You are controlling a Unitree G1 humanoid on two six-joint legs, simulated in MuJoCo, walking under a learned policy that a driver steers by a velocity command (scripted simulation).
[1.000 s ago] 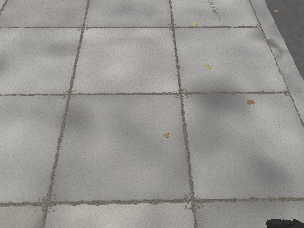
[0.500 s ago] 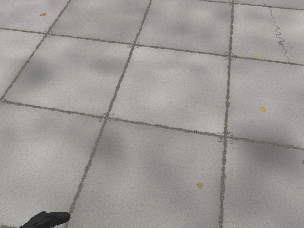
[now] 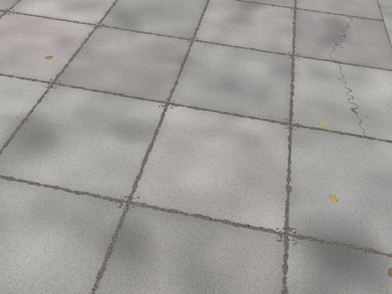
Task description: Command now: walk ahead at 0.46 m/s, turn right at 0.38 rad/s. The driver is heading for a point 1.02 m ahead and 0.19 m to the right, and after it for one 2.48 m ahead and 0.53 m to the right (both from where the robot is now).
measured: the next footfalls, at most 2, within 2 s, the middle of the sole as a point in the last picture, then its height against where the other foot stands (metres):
right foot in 0.28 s outside the picture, level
left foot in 0.76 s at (209, 273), level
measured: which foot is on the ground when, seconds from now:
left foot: down 0.00-0.28, up 0.30-0.74, down 0.76-1.00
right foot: up 0.00-0.26, down 0.28-0.80, up 0.82-1.00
